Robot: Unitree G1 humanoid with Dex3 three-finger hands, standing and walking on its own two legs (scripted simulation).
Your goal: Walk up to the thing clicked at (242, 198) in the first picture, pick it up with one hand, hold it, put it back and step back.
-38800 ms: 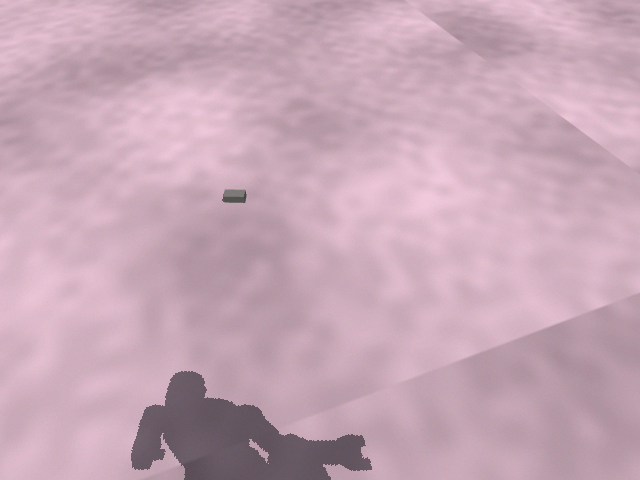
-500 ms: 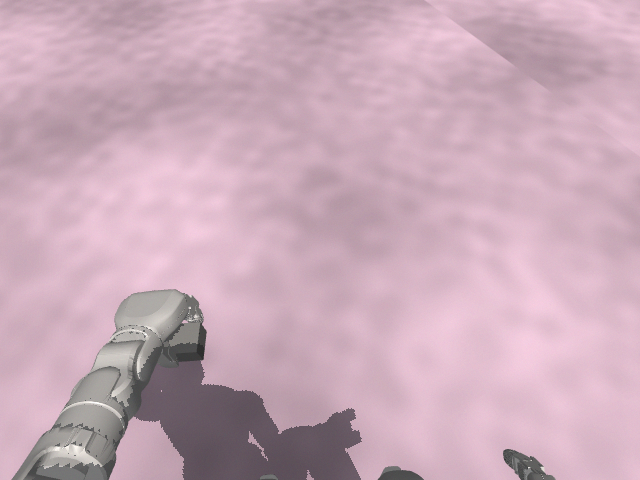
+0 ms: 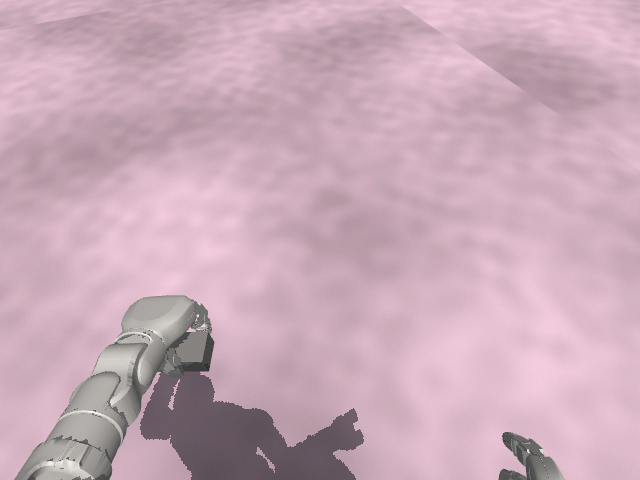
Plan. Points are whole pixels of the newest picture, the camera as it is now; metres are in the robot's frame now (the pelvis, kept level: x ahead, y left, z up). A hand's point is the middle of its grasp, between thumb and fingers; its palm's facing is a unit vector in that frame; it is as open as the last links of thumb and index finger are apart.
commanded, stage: hold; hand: left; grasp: from above
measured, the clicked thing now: (178, 351) +0.32 +0.23 -0.08
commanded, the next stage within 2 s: crouch in 1.28 s
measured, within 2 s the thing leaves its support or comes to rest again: neither
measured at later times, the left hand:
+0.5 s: hand (174, 355) +0.29 +0.21 -0.02, palm faces -0.45 -0.02 -0.89, open 7.4 cm
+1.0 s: hand (174, 356) +0.28 +0.20 -0.01, palm faces -0.45 -0.02 -0.89, open 7.4 cm
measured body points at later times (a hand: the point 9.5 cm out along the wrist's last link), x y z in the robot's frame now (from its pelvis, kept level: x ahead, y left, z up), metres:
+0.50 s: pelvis -0.01 -0.01 +0.01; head +0.00 -0.03 +0.46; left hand +0.31 +0.21 +0.03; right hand +0.13 -0.27 -0.11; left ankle +0.00 +0.11 -0.72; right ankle +0.01 -0.13 -0.72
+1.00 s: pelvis -0.01 -0.01 +0.01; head -0.01 -0.04 +0.46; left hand +0.30 +0.20 +0.04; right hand +0.14 -0.26 -0.10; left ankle +0.00 +0.11 -0.72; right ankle +0.01 -0.13 -0.72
